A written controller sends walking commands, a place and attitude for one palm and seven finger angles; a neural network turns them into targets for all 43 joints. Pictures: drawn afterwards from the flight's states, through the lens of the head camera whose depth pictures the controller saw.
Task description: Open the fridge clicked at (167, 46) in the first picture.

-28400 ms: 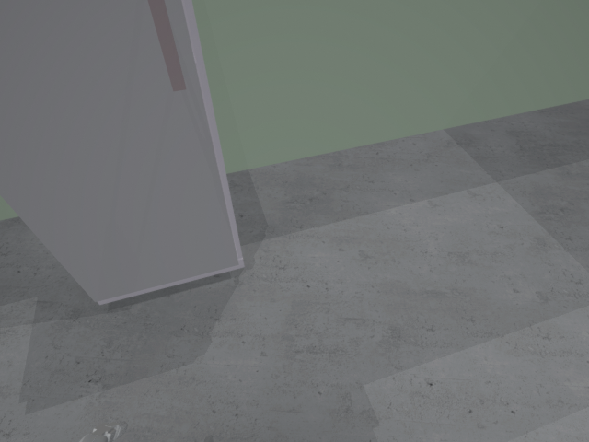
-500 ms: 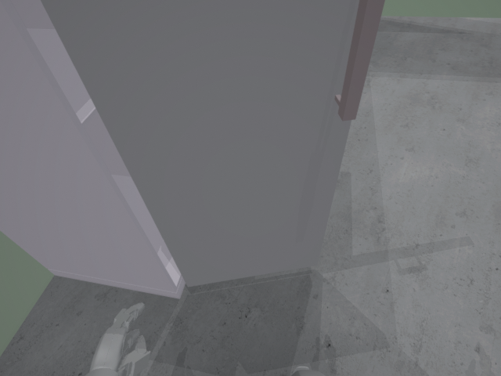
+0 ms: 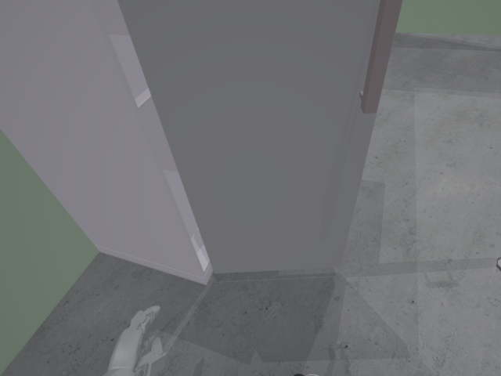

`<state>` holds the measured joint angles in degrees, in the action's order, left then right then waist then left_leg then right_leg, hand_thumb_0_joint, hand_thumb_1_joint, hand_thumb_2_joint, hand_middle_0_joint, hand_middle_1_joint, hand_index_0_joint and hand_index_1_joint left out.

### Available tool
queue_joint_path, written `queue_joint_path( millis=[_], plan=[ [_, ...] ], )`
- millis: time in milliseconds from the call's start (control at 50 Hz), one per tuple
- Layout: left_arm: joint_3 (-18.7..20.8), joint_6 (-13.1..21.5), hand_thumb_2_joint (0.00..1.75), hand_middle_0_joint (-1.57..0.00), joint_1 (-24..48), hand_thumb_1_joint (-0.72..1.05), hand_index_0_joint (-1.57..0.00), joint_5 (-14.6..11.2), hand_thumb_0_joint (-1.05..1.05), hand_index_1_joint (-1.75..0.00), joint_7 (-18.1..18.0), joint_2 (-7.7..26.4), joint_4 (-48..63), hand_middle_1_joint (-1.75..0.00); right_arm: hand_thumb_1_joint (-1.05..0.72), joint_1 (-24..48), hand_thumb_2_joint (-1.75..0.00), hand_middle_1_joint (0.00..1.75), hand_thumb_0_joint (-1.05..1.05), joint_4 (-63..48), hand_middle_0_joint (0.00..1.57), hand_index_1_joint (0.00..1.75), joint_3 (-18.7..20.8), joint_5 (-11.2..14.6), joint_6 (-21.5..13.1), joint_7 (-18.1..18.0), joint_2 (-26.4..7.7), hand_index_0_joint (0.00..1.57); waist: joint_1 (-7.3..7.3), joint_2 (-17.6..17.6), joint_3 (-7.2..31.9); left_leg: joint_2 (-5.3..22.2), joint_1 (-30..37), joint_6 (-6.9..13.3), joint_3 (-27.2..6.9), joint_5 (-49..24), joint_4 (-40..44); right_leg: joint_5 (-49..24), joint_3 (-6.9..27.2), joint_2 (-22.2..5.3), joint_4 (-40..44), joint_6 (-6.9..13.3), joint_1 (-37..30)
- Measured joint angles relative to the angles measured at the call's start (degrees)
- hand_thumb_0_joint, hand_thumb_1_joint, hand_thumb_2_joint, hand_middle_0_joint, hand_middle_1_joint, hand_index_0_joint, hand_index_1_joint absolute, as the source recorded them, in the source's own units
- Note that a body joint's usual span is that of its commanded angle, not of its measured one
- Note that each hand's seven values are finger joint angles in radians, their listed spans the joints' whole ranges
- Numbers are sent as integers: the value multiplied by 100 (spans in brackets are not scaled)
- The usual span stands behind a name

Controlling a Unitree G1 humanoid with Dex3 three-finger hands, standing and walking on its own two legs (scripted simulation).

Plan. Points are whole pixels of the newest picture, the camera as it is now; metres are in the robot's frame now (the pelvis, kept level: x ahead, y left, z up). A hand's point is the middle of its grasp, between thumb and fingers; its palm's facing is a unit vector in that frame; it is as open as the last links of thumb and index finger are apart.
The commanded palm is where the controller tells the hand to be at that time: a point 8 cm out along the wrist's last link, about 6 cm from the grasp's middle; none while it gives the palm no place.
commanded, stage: stop stepping back and stand still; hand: right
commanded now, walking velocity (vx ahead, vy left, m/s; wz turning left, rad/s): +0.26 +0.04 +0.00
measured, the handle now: (375, 53) +0.65 -0.22 +0.22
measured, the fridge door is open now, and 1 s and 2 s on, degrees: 70 70 70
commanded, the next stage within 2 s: let the arm hang, fingers relaxed in 0.62 s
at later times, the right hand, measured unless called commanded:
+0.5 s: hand out of the picture +0.13 -0.27 +0.18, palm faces +0.35 +0.85 -0.41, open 7.5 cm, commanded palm +0.08 -0.32 +0.19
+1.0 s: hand out of the picture -0.01 -0.21 -0.16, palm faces +0.08 +0.98 -0.18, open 7.2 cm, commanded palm none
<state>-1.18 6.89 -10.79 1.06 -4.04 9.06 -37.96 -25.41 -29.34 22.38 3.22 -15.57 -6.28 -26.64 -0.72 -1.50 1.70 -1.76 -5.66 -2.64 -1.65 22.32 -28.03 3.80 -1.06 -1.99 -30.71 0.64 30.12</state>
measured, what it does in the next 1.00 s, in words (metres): steps on the spot: right foot, then left foot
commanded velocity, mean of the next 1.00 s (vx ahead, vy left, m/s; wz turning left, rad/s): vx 0.08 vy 0.04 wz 0.00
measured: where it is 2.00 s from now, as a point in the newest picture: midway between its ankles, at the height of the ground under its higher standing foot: outside the picture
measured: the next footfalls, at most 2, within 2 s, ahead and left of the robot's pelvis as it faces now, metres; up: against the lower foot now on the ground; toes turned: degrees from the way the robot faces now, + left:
right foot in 0.28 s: +0.06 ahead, -0.11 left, +0.00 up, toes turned +2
left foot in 0.52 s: -0.04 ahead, +0.06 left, +0.00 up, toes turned +0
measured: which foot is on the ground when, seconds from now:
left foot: down 0.00-0.28, up 0.30-0.50, down 0.52-1.00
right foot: down 0.00-0.12, up 0.14-0.26, down 0.28-0.52, up 0.54-0.74, down 0.76-1.00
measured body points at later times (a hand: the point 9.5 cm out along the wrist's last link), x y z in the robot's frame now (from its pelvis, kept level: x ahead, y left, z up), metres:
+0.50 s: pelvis -0.07 -0.02 +0.02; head -0.09 -0.05 +0.47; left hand +0.08 +0.18 -0.04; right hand +0.11 -0.31 +0.20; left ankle -0.08 +0.05 -0.71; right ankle +0.01 -0.11 -0.72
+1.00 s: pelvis -0.07 -0.03 +0.00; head -0.06 -0.04 +0.45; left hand +0.04 +0.21 -0.13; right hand -0.01 -0.26 -0.14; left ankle -0.08 +0.06 -0.72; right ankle -0.04 -0.16 -0.72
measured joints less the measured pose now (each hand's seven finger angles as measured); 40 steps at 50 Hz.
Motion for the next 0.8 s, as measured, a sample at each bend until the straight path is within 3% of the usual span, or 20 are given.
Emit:
queue_joint_path(
  millis=[60, 100, 140, 160, 200, 240, 260, 300, 360, 400, 460, 500, 520, 580, 640, 720, 760, 800],
  plan=[
    [110, -20, 90, -21, -221, 90, -20, -25, 1, -30, -46, 47, 71, -30, -88, -258, -90, 31, 1, 17, 21, 30, 186, 67, 112, 58, -154, 21, -252, 35, 15, -136, -141, 297, 36, 712, -329, -462, 120, 87, 360, 105, -103],
    [175, -9, 90, -21, -345, 90, -20, -14, 1, -30, -29, 37, 112, -30, -88, -405, -90, 31, 1, 36, 21, 30, 347, 117, 189, 78, -283, 21, -309, 12, -44, -344, -211, 456, 189, 994, -278, -363, 191, 146, 750, -73, -200],
    [209, 0, 90, -20, -501, 90, -20, -39, 1, -30, 19, 94, 196, -30, -88, -668, -90, 31, 1, -109, 21, 30, 471, 140, 244, 81, -370, 21, -328, -16, -115, -392, -175, 577, 158, 551, 59, 406, 160, 235, 603, -212, -95],
    [222, -16, 90, -20, -582, 90, -20, -43, 1, -30, 37, 147, 181, -30, -88, -858, -90, 31, 1, -254, 21, 30, 508, 140, 265, 71, -372, 21, -249, -49, -95, -319, -211, 559, 146, 284, 93, 782, 158, 294, -8, -251, 51],
    [221, -75, 90, -20, -711, 90, -20, -34, 1, -30, 37, 242, 19, -30, -88, -1230, -90, 31, 1, -526, 21, 30, 571, 96, 262, 10, -264, 21, 86, -192, 64, -80, -347, 619, 93, -83, 24, 1183, 176, 368, -1347, -249, 123],
    [200, -35, 90, -20, -816, 90, -20, -12, 1, -30, -16, 345, -118, -30, -88, -1204, -90, 31, 1, -547, 21, 30, 530, 8, 220, -97, -37, 21, 367, -234, 204, 144, -442, 452, 157, -340, -57, 1273, 137, 259, -1337, -179, -355],
    [211, 36, 90, -20, -864, 90, -20, -17, 1, -30, -48, 427, -148, -30, -88, -978, -90, 31, 1, -402, 21, 30, 450, -42, 185, -156, 99, 21, 402, -126, 255, 151, -506, 307, 229, -283, -182, 1265, 205, 162, -921, -141, -686],
    [275, 151, 90, -20, -769, 90, -20, -88, 1, -30, -133, 461, -291, -30, -88, -160, -90, 31, 1, 139, 21, 30, 251, -114, 203, -272, 345, 21, 323, -40, 149, 202, -639, 157, 294, -153, -549, 1058, 292, 227, -631, 166, -817],
    [173, 205, 90, -20, -423, 90, -20, -90, 1, -30, -120, 181, -403, -30, -89, 544, -90, 31, 1, 865, 21, 30, 213, -91, 424, -345, 557, 21, 160, -204, -52, 18, -967, 219, -48, 263, -1342, 787, 230, 380, -285, 179, -1008],
    [55, 258, 90, -20, -335, 90, -20, -44, 1, -30, -5, -52, -244, -30, -89, 428, -90, 30, 1, 837, 20, 30, 172, -92, 574, -316, 568, 20, -15, -235, -89, -156, -1124, 283, 17, 245, -1568, 555, 242, 352, 207, 112, -1206],
    [-128, 305, 90, -20, -386, 90, -20, 26, 1, -30, 154, -288, 92, -30, -89, -327, -90, 30, 2, 266, 20, 30, 6, -117, 609, -208, 446, 20, -148, -179, -18, -315, -932, 384, 408, 258, -849, 557, 223, 219, 691, 72, -1362],
    [-185, 252, 90, -21, -443, 90, -20, 78, 1, -30, 179, -350, 294, -30, -89, -793, -90, 30, 2, -127, 21, 30, -58, -160, 572, -145, 242, 20, -137, -165, 59, -333, -586, 488, 577, 284, -127, 895, 173, 211, 589, 11, -1244],
    [-187, 203, 90, -21, -455, 90, -20, 99, 1, -30, 174, -353, 391, -30, -89, -949, -90, 31, 1, -288, 21, 30, -19, -181, 543, -126, 84, 20, -101, -216, 112, -286, -448, 628, 482, 368, 217, 1279, 105, 267, 273, -15, -1023],
    [-89, 1, 90, -21, -294, 89, -21, 88, 1, -30, 125, -182, 218, -30, -88, -845, -90, 31, 1, -330, 21, 30, 65, -166, 453, -97, -75, 21, 155, -118, 46, -259, -606, 870, 499, -819, 235, 1757, 93, 240, -1582, -102, -271],
    [7, -102, 90, -21, -354, 90, -21, 17, 1, -30, 63, 34, -70, -30, -88, -498, -90, 31, 1, 126, 22, 30, 149, -137, 355, -179, 87, 21, 255, -49, 143, -177, -556, 766, 540, -765, 128, 1666, 35, 130, -2316, -96, -92],
    [106, -61, 90, -21, -555, 90, -20, -40, 1, -30, -63, 329, -197, -30, -88, -128, -90, 31, 1, 658, 21, 30, 111, -138, 433, -316, 489, 21, 263, -9, 211, -10, -477, 641, 606, -532, -38, 1518, -120, -61, -1307, -9, -665],
    [240, -2, 90, -21, -595, 90, -20, -22, 1, -30, 178, 619, -297, -30, -89, 261, -90, 31, 0, 1422, 21, 30, -224, -331, 515, -94, 575, 20, 192, 176, 260, 89, -708, 543, 784, -283, -510, 537, -132, -149, -779, 18, -861],
    [318, -270, 90, -20, -432, 90, -20, 28, 1, -30, 316, 893, -434, -30, -89, 668, -90, 30, 0, 2643, 20, 30, -725, -432, 980, 190, 637, 20, 122, 362, 315, 222, -1139, 400, 795, 130, -1231, 1226, -90, -35, -830, -57, -759]
  ],
)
